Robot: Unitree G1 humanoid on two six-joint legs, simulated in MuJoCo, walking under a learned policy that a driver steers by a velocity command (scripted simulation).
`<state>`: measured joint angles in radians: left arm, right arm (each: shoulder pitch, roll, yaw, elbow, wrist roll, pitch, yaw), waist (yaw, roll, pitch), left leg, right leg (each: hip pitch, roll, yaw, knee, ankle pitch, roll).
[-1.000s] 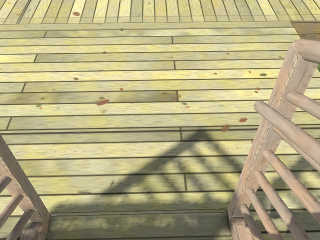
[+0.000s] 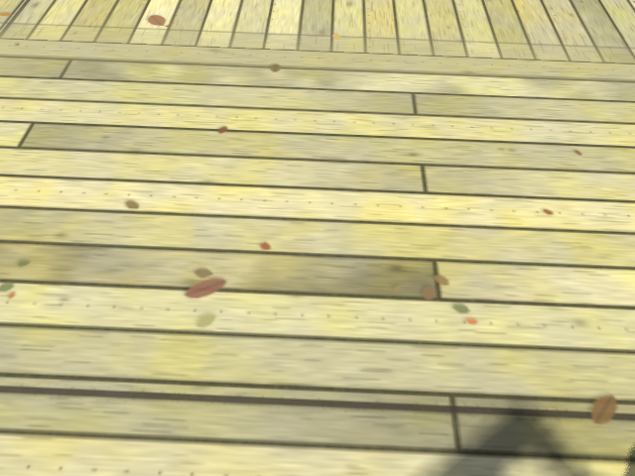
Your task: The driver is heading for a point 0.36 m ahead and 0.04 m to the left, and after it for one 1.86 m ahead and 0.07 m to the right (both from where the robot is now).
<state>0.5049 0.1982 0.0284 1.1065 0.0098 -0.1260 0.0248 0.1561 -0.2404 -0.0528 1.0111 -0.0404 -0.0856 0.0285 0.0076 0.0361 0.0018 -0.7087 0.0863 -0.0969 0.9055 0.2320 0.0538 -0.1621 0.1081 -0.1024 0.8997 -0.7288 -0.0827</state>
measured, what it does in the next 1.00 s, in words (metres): goes down: left foot 0.17 m lower, then right foot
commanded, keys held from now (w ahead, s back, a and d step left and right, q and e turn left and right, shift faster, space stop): w+shift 0.12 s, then shift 0.88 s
